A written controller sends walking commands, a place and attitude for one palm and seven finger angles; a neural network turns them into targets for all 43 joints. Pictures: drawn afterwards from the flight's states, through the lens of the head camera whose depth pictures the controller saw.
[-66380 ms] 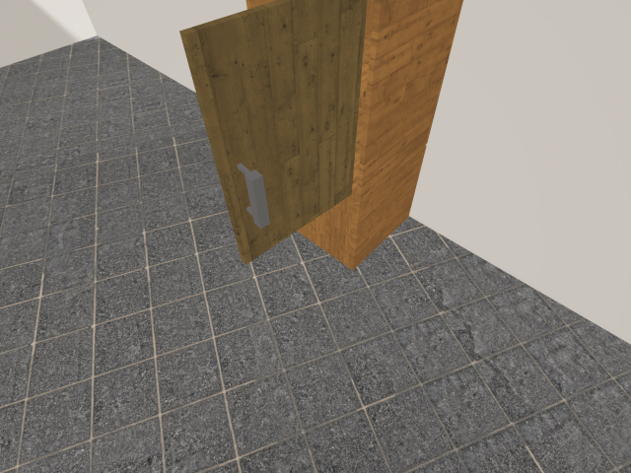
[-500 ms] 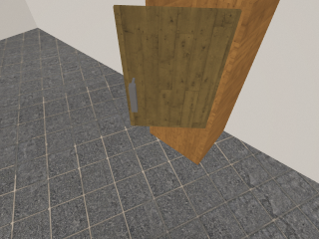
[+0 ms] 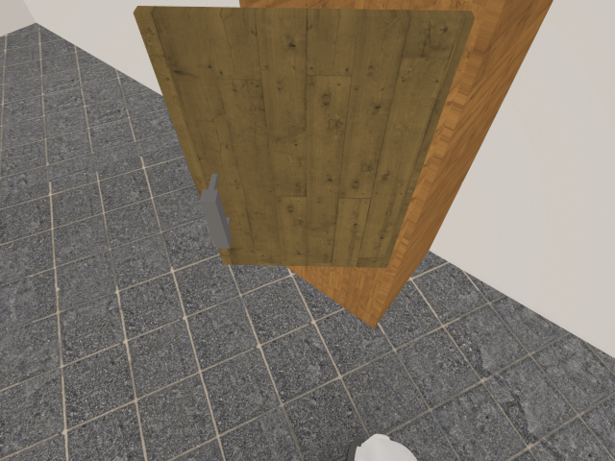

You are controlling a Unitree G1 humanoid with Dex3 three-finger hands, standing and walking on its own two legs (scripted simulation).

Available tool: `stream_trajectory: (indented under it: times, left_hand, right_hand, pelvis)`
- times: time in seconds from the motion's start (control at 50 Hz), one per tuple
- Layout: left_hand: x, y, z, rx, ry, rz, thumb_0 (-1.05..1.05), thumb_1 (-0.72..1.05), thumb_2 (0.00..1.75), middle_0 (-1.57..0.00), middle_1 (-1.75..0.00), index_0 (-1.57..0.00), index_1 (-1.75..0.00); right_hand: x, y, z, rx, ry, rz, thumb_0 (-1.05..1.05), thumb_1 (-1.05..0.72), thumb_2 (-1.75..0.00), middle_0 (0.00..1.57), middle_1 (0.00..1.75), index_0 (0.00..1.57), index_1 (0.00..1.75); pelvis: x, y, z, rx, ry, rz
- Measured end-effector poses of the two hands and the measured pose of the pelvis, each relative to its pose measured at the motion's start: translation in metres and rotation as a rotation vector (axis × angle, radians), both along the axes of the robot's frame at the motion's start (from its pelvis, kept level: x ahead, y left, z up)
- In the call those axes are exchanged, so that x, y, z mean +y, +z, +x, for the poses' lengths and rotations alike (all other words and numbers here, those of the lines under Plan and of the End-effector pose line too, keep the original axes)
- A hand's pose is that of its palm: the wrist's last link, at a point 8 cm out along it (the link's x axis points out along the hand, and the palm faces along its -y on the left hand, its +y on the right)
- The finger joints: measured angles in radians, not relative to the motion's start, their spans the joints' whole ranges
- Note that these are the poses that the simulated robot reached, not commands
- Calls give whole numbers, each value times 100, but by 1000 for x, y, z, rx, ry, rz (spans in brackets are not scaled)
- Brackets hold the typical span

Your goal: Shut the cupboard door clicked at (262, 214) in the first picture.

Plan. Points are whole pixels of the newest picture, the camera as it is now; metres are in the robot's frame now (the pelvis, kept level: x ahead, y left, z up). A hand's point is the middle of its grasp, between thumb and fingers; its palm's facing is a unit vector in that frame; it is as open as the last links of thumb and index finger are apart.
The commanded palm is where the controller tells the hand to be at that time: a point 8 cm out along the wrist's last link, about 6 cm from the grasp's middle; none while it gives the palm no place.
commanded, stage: shuffle to correct the standing spot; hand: left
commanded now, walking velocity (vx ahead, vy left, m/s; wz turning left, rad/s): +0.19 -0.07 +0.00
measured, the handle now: (219, 211) +0.53 +0.19 -0.08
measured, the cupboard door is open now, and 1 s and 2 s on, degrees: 37 37 37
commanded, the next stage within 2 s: come to a stop and stand still in 0.06 s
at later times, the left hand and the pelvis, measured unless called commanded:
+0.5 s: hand out of the picture +0.12 +0.15 -0.17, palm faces +0.08 -0.98 -0.19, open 7.3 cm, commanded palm none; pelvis +0.11 -0.03 +0.01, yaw +1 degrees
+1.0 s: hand out of the picture +0.11 +0.18 -0.17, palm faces +0.04 -0.98 -0.22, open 7.4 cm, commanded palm none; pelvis +0.06 +0.00 +0.00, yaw +0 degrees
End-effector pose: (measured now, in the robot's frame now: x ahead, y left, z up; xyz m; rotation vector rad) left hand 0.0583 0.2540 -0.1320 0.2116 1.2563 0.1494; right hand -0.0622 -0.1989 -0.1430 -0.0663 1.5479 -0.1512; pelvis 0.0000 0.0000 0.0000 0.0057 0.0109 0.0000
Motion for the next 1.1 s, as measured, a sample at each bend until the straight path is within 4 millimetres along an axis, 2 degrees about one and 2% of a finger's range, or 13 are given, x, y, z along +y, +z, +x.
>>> stream_trajectory:
  times: [0.04, 0.08, 0.14, 0.2, 0.28, 0.34, 0.44, 0.52, 0.6, 0.74, 0.9, 1.02, 1.1]
  left_hand:
    - [-5, -5, 24, -54, 7, 25, 1, 93, 90, -20, -30, -19, -30]
    - [-14, -5, 38, -72, 22, 25, 1, 93, 90, -20, -30, -19, -30]
    - [-30, -4, 46, -55, 34, 0, 0, 92, 90, -20, -30, -19, -30]
    - [-46, -6, 50, -22, 46, -39, 0, 92, 90, -20, -30, -20, -30]
    - [-48, -15, 52, 23, 78, -73, 0, 94, 90, -20, -30, -20, -30]
    - [-51, -18, 53, 65, 100, -91, 0, 94, 90, -20, -30, -20, -30]
    - [-54, -10, 51, 115, 116, -80, 0, 93, 90, -20, -30, -20, -30]
    - [-53, -4, 49, 138, 112, -40, 0, 92, 90, -20, -30, -20, -30]
    - [-52, 2, 50, 131, 103, 8, 0, 91, 90, -20, -30, -20, -30]
    - [-53, 5, 47, 84, 118, 10, 0, 91, 90, -20, -30, -20, -30]
    - [-41, -10, 40, 47, 75, -24, 0, 90, 90, -20, -30, -20, -30]
    - [-19, -2, 39, -28, 34, -22, 0, 91, 90, -20, -30, -20, -30]
    - [-6, 5, 29, -49, 25, -12, 0, 91, 90, -20, -30, -20, -30]
  right_hand:
    - [-15, -11, 11, 29, 1, 5, 1, -90, -89, 20, 30, 20, 30]
    - [-29, -13, 31, 29, 13, -12, 1, -91, -89, 20, 30, 20, 30]
    - [-48, -5, 78, -40, 39, -49, 1, -91, -89, 20, 30, 20, 30]
    - [-59, 9, 130, -146, 64, -81, 1, -91, -89, 20, 30, 19, 30]
    - [-58, 17, 189, -265, 103, -115, 1, -91, -90, 20, 30, 19, 30]
    - [-50, 22, 218, -290, 122, -118, 1, -92, -90, 20, 30, 19, 30]
    - [-41, 23, 257, -316, 144, -89, 1, -93, -90, 20, 30, 19, 30]
    - [-42, 16, 275, -337, 135, -58, 1, -92, -89, 20, 30, 20, 30]
    - [-53, 7, 278, -340, 118, -43, 1, -91, -89, 20, 30, 20, 30]
    - [-62, 9, 256, -280, 122, -63, 1, -91, -89, 20, 30, 20, 30]
    - [-47, 14, 218, -334, 92, -97, 1, -91, -90, 20, 30, 20, 30]
    - [-26, 18, 179, -355, 76, -89, 1, -92, -89, 20, 30, 20, 30]
    - [-19, 18, 153, -332, 83, -79, 1, -93, -89, 20, 30, 20, 30]
  pelvis:
    - [-11, -11, 15, -9, 14, 7]
    - [-17, -11, 25, -19, 25, -8]
    - [-22, -3, 41, -17, 33, -17]
    - [-24, 5, 58, -9, 36, -16]
    - [-21, 3, 82, -18, 24, -39]
    - [-20, 7, 99, -28, 23, -27]
    - [-23, 12, 113, -10, 20, 1]
    - [-29, 9, 114, -1, 13, 13]
    - [-37, 5, 112, 4, 9, 14]
    - [-36, 9, 102, -8, 28, 20]
    - [-12, 1, 81, -43, 15, -8]
    - [5, 4, 60, -68, 1, -12]
    - [13, 7, 46, -61, 8, -9]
